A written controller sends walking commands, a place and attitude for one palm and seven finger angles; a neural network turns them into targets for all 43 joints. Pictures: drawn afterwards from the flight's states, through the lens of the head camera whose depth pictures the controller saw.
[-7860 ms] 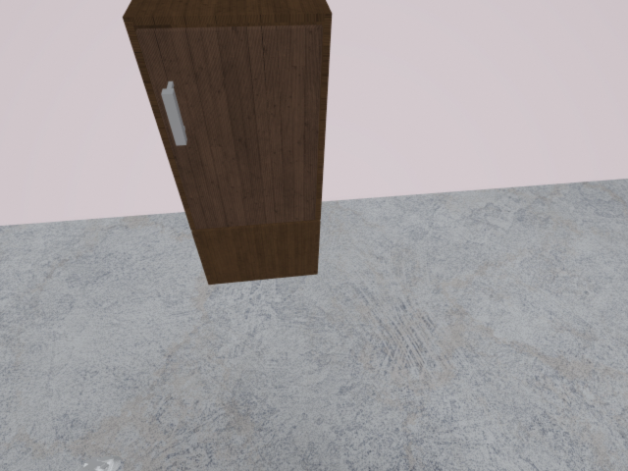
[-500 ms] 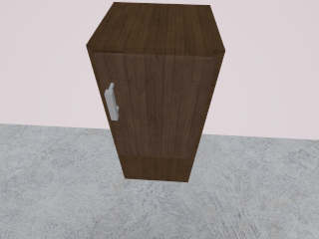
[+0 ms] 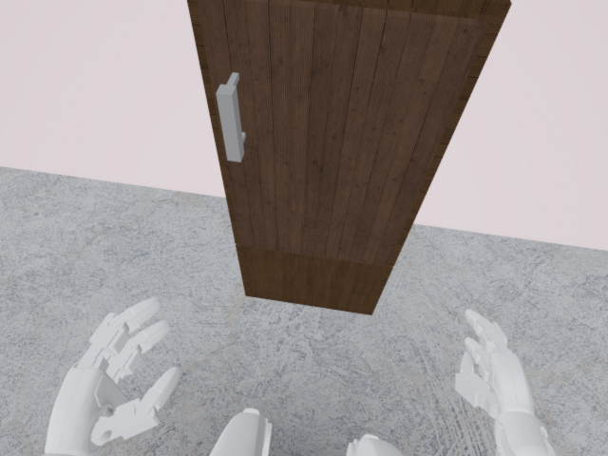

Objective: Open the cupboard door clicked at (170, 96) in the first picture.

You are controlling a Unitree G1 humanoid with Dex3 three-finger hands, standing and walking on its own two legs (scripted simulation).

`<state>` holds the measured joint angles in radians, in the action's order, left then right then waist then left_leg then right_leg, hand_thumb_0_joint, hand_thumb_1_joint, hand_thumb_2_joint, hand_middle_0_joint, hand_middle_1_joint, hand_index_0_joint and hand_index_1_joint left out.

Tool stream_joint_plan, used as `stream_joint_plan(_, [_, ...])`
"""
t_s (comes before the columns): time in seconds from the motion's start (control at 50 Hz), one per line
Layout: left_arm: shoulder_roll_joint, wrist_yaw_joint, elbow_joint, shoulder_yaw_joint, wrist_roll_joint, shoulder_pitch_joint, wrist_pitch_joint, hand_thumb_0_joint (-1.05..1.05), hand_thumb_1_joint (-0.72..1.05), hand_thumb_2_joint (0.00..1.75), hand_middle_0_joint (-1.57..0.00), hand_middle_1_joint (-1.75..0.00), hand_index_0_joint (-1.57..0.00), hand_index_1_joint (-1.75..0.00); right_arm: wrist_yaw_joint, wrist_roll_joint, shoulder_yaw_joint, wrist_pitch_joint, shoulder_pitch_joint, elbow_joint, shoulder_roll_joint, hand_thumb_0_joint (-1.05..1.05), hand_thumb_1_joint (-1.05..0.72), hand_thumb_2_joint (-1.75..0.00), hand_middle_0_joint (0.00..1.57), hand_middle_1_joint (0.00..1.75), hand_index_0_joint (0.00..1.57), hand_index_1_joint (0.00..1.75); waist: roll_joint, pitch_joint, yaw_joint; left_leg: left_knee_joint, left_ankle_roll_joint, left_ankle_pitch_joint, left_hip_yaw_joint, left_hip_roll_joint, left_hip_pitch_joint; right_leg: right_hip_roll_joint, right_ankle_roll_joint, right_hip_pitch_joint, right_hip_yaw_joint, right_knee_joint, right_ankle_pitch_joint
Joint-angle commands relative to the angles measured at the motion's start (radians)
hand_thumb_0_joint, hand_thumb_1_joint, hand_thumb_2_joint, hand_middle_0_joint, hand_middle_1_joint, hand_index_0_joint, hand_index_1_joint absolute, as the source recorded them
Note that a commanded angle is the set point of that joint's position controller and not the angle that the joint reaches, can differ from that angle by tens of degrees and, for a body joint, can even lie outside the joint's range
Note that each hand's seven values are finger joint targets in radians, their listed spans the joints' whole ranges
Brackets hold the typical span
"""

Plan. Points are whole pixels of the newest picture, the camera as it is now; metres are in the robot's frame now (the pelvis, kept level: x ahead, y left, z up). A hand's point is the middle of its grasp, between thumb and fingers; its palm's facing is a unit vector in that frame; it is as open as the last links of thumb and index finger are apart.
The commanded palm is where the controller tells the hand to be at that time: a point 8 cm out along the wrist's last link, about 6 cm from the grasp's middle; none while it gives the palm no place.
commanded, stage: raise the hand with hooked fingers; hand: left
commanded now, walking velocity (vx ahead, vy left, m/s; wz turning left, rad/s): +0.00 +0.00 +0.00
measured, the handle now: (234, 118) +0.59 +0.19 +0.09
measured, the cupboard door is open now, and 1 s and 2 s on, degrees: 0 0 0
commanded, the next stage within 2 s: move the hooked fingers beside the handle in 1.58 s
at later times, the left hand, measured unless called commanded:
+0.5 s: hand (120, 325) +0.23 +0.24 +0.07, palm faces -0.03 -1.00 -0.06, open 12.1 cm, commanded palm +0.21 +0.30 +0.08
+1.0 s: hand (83, 265) +0.29 +0.29 +0.10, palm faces +0.00 -1.00 -0.05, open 13.9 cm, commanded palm +0.27 +0.34 +0.11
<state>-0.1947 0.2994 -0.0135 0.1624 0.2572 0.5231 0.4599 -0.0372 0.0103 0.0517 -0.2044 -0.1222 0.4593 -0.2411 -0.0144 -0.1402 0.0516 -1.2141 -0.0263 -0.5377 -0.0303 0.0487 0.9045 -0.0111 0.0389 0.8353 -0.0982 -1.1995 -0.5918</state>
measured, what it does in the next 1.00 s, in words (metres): stands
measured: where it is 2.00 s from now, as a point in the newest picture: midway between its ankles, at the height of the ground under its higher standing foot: outside the picture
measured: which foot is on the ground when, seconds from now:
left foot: down 0.00-1.00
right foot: down 0.00-1.00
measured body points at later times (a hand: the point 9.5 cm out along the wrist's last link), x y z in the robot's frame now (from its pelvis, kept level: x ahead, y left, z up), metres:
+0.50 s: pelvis -0.01 +0.02 +0.02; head +0.05 +0.03 +0.47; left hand +0.23 +0.29 +0.08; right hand +0.13 -0.25 -0.05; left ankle +0.03 +0.13 -0.64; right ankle +0.00 -0.10 -0.64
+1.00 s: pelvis +0.01 +0.03 +0.04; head +0.07 +0.04 +0.49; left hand +0.28 +0.35 +0.11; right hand +0.18 -0.21 -0.04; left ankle +0.03 +0.13 -0.64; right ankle +0.00 -0.10 -0.64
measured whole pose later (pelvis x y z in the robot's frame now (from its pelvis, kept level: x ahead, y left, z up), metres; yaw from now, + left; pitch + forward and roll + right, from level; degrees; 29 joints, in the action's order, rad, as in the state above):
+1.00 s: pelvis +0.01 +0.03 +0.04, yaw -1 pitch +12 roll -3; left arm -0.40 0.50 0.35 0.41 0.36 0.03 0.29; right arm -0.07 0.04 -0.05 -0.20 -0.25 0.55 -0.26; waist 0.02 -0.10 0.00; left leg -1.00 0.01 -0.45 -0.01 0.04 0.75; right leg -0.01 0.00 0.67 -0.08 -0.94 -0.47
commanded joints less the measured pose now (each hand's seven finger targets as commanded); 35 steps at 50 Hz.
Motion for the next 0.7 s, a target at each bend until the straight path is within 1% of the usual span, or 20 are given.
stream_joint_plan(0.0, [-0.125, 0.028, -0.282, 0.022, 0.017, -0.228, 0.091, 0.00, 0.27, 0.63, -0.25, -0.70, -0.25, -0.70, -0.024, 0.003, 0.018, -0.042, -0.057, -0.072, -0.109, 0.00, -0.90, -0.90, 0.20, 0.30, 0.20, 0.30, 0.082, -0.160, -0.106, 0.132, 0.058, 0.253, -0.002, -0.032, -0.143, 0.037, -0.018, -0.021, 0.085, 0.234, 0.263])
stream_joint_plan(0.02, [-0.145, 0.048, -0.231, 0.042, 0.028, -0.220, 0.065, 0.00, 0.25, 0.62, -0.25, -0.72, -0.25, -0.72, -0.030, 0.008, 0.014, -0.044, -0.048, -0.066, -0.116, 0.00, -0.90, -0.90, 0.20, 0.30, 0.20, 0.30, 0.078, -0.153, -0.097, 0.132, 0.058, 0.248, -0.008, -0.032, -0.136, 0.043, -0.013, -0.023, 0.082, 0.232, 0.250])
stream_joint_plan(0.08, [-0.174, 0.077, -0.181, 0.094, 0.051, -0.185, -0.020, 0.00, 0.18, 0.59, -0.25, -0.76, -0.25, -0.76, -0.037, 0.021, 0.008, -0.046, -0.038, -0.073, -0.118, 0.00, -0.90, -0.90, 0.20, 0.30, 0.20, 0.30, 0.061, -0.215, -0.068, 0.172, 0.056, 0.226, -0.002, -0.040, -0.136, 0.030, -0.024, -0.089, 0.091, 0.273, 0.199])
stream_joint_plan(0.12, [-0.204, 0.076, -0.138, 0.145, 0.070, -0.159, -0.076, 0.00, 0.13, 0.57, -0.25, -0.80, -0.25, -0.80, -0.040, 0.025, 0.004, -0.043, -0.022, -0.077, -0.115, 0.00, -0.90, -0.90, 0.20, 0.30, 0.20, 0.30, 0.067, -0.230, -0.039, 0.201, 0.054, 0.238, -0.006, -0.042, -0.150, 0.032, -0.019, -0.130, 0.083, 0.283, 0.195])
stream_joint_plan(0.16, [-0.214, 0.059, -0.175, 0.172, 0.081, -0.167, -0.091, 0.00, 0.08, 0.55, -0.26, -0.82, -0.26, -0.82, -0.040, 0.025, 0.001, -0.042, -0.027, -0.084, -0.109, 0.00, -0.90, -0.90, 0.20, 0.30, 0.20, 0.30, 0.047, -0.258, -0.032, 0.224, 0.054, 0.256, 0.000, -0.044, -0.167, 0.024, -0.026, -0.172, 0.081, 0.300, 0.211])
stream_joint_plan(0.2, [-0.211, 0.036, -0.162, 0.182, 0.088, -0.192, -0.083, 0.00, 0.04, 0.53, -0.26, -0.86, -0.26, -0.86, -0.042, 0.024, -0.001, -0.046, -0.031, -0.074, -0.104, 0.00, -0.90, -0.90, 0.20, 0.30, 0.20, 0.30, 0.012, -0.220, -0.041, 0.241, 0.053, 0.237, -0.001, -0.044, -0.158, 0.021, -0.032, -0.165, 0.082, 0.321, 0.177])
stream_joint_plan(0.22, [-0.226, 0.031, -0.136, 0.195, 0.089, -0.199, -0.076, 0.00, 0.01, 0.52, -0.26, -0.87, -0.26, -0.87, -0.043, 0.021, -0.004, -0.047, -0.027, -0.069, -0.107, 0.00, -0.90, -0.90, 0.20, 0.30, 0.20, 0.30, 0.014, -0.189, -0.032, 0.251, 0.052, 0.233, -0.009, -0.041, -0.154, 0.029, -0.022, -0.157, 0.070, 0.315, 0.164])
stream_joint_plan(0.28, [-0.210, 0.022, -0.115, 0.180, 0.084, -0.222, -0.035, 0.00, -0.06, 0.49, -0.27, -0.92, -0.27, -0.92, -0.038, 0.020, -0.004, -0.059, -0.055, -0.058, -0.115, 0.00, -0.90, -0.90, 0.20, 0.30, 0.20, 0.30, 0.028, -0.169, -0.048, 0.271, 0.051, 0.213, -0.003, -0.044, -0.168, 0.025, -0.026, -0.137, 0.063, 0.325, 0.146])
stream_joint_plan(0.32, [-0.230, 0.028, -0.087, 0.184, 0.078, -0.241, -0.020, 0.00, -0.10, 0.47, -0.27, -0.94, -0.27, -0.94, -0.038, 0.021, -0.002, -0.064, -0.060, -0.055, -0.129, 0.00, -0.90, -0.90, 0.20, 0.30, 0.20, 0.30, 0.037, -0.150, -0.048, 0.282, 0.052, 0.198, -0.006, -0.042, -0.174, 0.029, -0.020, -0.123, 0.057, 0.325, 0.128])
stream_joint_plan(0.36, [-0.238, 0.041, -0.080, 0.182, 0.077, -0.271, -0.009, 0.00, -0.15, 0.45, -0.27, -0.98, -0.27, -0.98, -0.038, 0.026, 0.000, -0.070, -0.079, -0.050, -0.138, 0.00, -0.90, -0.90, 0.20, 0.30, 0.20, 0.30, 0.055, -0.157, -0.058, 0.296, 0.051, 0.193, -0.002, -0.043, -0.199, 0.027, -0.021, -0.122, 0.056, 0.334, 0.134])
stream_joint_plan(0.38, [-0.242, 0.048, -0.073, 0.186, 0.082, -0.277, -0.009, 0.00, -0.17, 0.44, -0.28, -0.99, -0.28, -0.99, -0.039, 0.026, 0.001, -0.072, -0.085, -0.053, -0.141, 0.00, -0.90, -0.90, 0.20, 0.30, 0.20, 0.30, 0.048, -0.161, -0.058, 0.303, 0.052, 0.190, 0.001, -0.045, -0.202, 0.026, -0.023, -0.129, 0.056, 0.339, 0.133])
stream_joint_plan(0.4, [-0.247, 0.052, -0.072, 0.190, 0.083, -0.285, -0.010, 0.00, -0.20, 0.43, -0.28, -1.00, -0.28, -1.00, -0.039, 0.028, 0.001, -0.074, -0.087, -0.052, -0.146, 0.00, -0.90, -0.90, 0.20, 0.30, 0.20, 0.30, 0.067, -0.153, -0.059, 0.312, 0.051, 0.187, 0.001, -0.044, -0.213, 0.028, -0.021, -0.126, 0.052, 0.343, 0.137])
stream_joint_plan(0.42, [-0.273, 0.057, -0.060, 0.205, 0.085, -0.310, -0.013, 0.00, -0.22, 0.42, -0.28, -1.02, -0.28, -1.02, -0.041, 0.027, -0.001, -0.073, -0.089, -0.051, -0.151, 0.00, -0.90, -0.90, 0.20, 0.30, 0.20, 0.30, 0.071, -0.147, -0.058, 0.312, 0.052, 0.189, -0.002, -0.045, -0.213, 0.031, -0.017, -0.131, 0.053, 0.339, 0.141])
stream_joint_plan(0.44, [-0.273, 0.062, -0.073, 0.207, 0.089, -0.329, -0.010, 0.00, -0.24, 0.41, -0.28, -1.03, -0.28, -1.03, -0.042, 0.029, 0.000, -0.074, -0.096, -0.053, -0.152, 0.00, -0.90, -0.90, 0.20, 0.30, 0.20, 0.30, 0.066, -0.168, -0.059, 0.319, 0.052, 0.205, -0.001, -0.044, -0.233, 0.030, -0.019, -0.143, 0.050, 0.341, 0.163])
stream_joint_plan(0.48, [-0.281, 0.066, -0.051, 0.218, 0.092, -0.330, -0.017, 0.00, -0.29, 0.39, -0.29, -1.07, -0.29, -1.07, -0.041, 0.031, -0.002, -0.073, -0.101, -0.051, -0.155, 0.00, -0.90, -0.90, 0.20, 0.30, 0.20, 0.30, 0.088, -0.155, -0.057, 0.333, 0.049, 0.215, -0.003, -0.043, -0.252, 0.033, -0.017, -0.146, 0.042, 0.344, 0.181])
stream_joint_plan(0.5, [-0.285, 0.066, -0.066, 0.222, 0.094, -0.351, -0.017, 0.00, -0.31, 0.38, -0.29, -1.08, -0.29, -1.08, -0.041, 0.030, -0.003, -0.073, -0.103, -0.053, -0.157, 0.00, -0.90, -0.90, 0.20, 0.30, 0.20, 0.30, 0.105, -0.168, -0.055, 0.341, 0.048, 0.226, -0.005, -0.043, -0.269, 0.034, -0.017, -0.152, 0.037, 0.342, 0.197])
stream_joint_plan(0.52, [-0.305, 0.068, -0.052, 0.237, 0.097, -0.370, -0.022, 0.00, -0.34, 0.37, -0.29, -1.10, -0.29, -1.10, -0.041, 0.027, -0.005, -0.071, -0.105, -0.052, -0.161, 0.00, -0.90, -0.90, 0.20, 0.30, 0.20, 0.30, 0.107, -0.162, -0.054, 0.340, 0.048, 0.236, -0.007, -0.044, -0.267, 0.038, -0.013, -0.160, 0.036, 0.337, 0.209])
stream_joint_plan(0.58, [-0.305, 0.075, -0.028, 0.241, 0.097, -0.386, -0.034, 0.00, -0.41, 0.34, -0.29, -1.14, -0.29, -1.14, -0.038, 0.028, -0.007, -0.067, -0.112, -0.054, -0.163, 0.00, -0.90, -0.90, 0.20, 0.30, 0.20, 0.30, 0.114, -0.166, -0.058, 0.353, 0.045, 0.258, -0.007, -0.042, -0.296, 0.039, -0.016, -0.166, 0.028, 0.345, 0.242])
stream_joint_plan(0.62, [-0.327, 0.085, 0.003, 0.252, 0.097, -0.420, -0.047, 0.00, -0.45, 0.32, -0.30, -1.17, -0.30, -1.17, -0.038, 0.027, -0.011, -0.064, -0.118, -0.052, -0.169, 0.00, -0.90, -0.90, 0.20, 0.30, 0.20, 0.30, 0.110, -0.150, -0.059, 0.358, 0.045, 0.276, -0.013, -0.040, -0.301, 0.045, -0.012, -0.173, 0.026, 0.346, 0.262])
stream_joint_plan(0.68, [-0.339, 0.104, -0.003, 0.260, 0.099, -0.455, -0.061, 0.00, -0.50, 0.30, -0.30, -1.20, -0.30, -1.20, -0.034, 0.028, -0.013, -0.063, -0.121, -0.055, -0.170, 0.00, -0.90, -0.90, 0.20, 0.30, 0.20, 0.30, 0.140, -0.194, -0.058, 0.363, 0.042, 0.322, -0.011, -0.040, -0.346, 0.042, -0.014, -0.191, 0.023, 0.350, 0.310])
